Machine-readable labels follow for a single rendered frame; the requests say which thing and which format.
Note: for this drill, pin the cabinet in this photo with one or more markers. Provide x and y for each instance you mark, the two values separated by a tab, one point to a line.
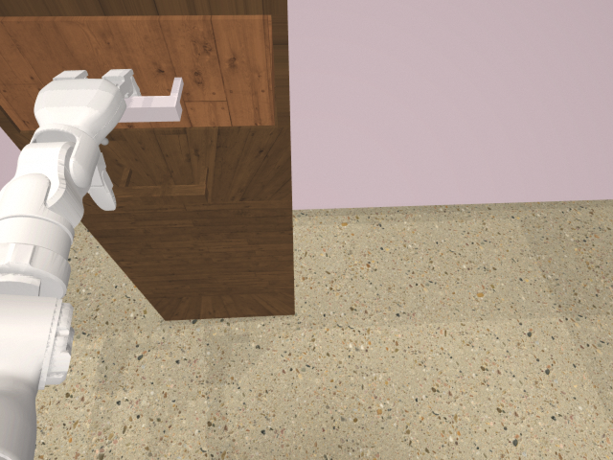
230	257

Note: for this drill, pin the left robot hand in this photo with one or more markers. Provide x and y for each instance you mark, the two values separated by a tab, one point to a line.
94	106

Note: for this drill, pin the drawer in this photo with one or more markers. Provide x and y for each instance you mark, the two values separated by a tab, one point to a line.
225	61

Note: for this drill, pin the left robot upper arm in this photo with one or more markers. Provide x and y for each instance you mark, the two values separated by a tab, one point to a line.
36	341

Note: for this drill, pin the left robot forearm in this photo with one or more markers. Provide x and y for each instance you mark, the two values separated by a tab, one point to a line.
40	207

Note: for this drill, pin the handle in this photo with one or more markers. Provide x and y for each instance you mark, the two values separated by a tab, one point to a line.
161	195
155	108

